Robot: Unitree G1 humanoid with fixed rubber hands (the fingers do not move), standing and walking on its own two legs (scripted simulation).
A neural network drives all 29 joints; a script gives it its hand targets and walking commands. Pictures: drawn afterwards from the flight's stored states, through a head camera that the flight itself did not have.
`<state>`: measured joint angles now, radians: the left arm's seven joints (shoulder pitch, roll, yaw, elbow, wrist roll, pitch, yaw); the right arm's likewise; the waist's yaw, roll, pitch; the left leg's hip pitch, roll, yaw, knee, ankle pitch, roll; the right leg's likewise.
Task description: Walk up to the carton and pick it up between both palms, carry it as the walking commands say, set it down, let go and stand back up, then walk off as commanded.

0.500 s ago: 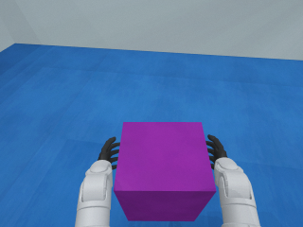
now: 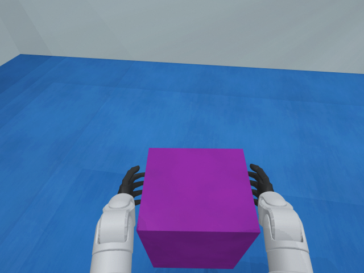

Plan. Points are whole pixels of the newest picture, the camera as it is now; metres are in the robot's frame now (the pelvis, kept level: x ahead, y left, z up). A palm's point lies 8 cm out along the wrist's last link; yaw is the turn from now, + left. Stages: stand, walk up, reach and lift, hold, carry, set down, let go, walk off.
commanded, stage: hold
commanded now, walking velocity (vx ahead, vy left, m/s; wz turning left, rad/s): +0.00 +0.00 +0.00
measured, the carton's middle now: (194, 213) +0.28 +0.00 -0.03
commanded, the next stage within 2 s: carry in 0.30 s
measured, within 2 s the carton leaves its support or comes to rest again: neither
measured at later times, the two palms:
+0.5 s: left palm (132, 195) +0.28 +0.14 +0.05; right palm (271, 199) +0.27 -0.16 +0.05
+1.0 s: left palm (115, 248) +0.16 +0.15 +0.07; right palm (294, 271) +0.13 -0.15 +0.07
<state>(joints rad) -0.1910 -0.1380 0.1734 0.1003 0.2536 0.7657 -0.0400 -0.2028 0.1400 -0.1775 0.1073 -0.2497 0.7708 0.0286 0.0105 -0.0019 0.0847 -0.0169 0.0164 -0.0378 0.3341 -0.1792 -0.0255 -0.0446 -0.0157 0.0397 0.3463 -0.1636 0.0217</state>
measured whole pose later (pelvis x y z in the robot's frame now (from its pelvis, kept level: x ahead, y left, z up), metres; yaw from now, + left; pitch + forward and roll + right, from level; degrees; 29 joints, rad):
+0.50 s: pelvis -0.01 +0.00 -0.02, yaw -2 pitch +1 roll +1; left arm -0.20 -0.13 0.17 -0.05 0.15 0.88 0.01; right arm -0.22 0.14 -0.16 -0.03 -0.17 0.88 -0.03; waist 0.00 0.00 -0.08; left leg -0.36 0.02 0.00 0.64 -0.30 -0.03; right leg -0.41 0.00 0.08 0.65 -0.27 0.03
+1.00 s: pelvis -0.12 +0.03 -0.02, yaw -8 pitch +3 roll -2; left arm -0.16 -0.13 0.13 -0.36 0.10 1.21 0.08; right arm -0.19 0.14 -0.11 -0.34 -0.12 1.21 -0.08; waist 0.02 0.02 -0.10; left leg -0.52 0.10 0.07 0.55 -0.09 0.00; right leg -0.33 0.01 -0.09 0.63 -0.40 0.04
